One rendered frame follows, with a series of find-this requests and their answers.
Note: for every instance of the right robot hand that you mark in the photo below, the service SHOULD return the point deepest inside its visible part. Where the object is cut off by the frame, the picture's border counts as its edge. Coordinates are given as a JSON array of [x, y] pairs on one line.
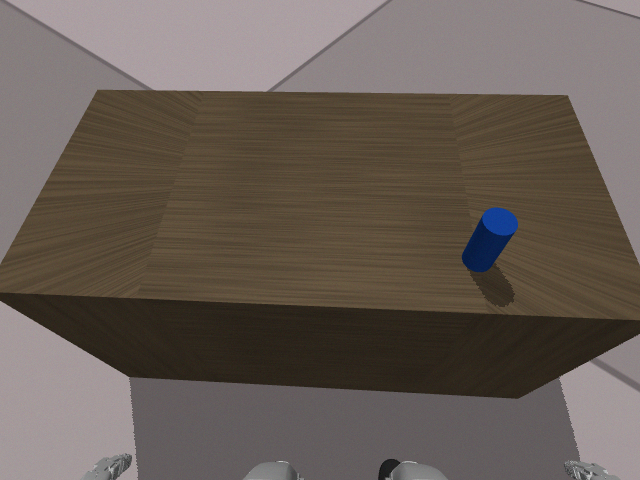
[[585, 471]]

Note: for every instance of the can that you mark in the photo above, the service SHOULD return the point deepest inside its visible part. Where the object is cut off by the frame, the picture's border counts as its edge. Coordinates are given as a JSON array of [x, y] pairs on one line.
[[493, 232]]

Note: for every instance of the left robot hand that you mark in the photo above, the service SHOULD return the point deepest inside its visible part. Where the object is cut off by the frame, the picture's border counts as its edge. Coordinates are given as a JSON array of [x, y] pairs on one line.
[[109, 468]]

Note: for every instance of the right robot foot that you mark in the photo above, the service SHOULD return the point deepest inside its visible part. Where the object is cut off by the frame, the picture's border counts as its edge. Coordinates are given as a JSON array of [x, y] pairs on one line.
[[387, 467]]

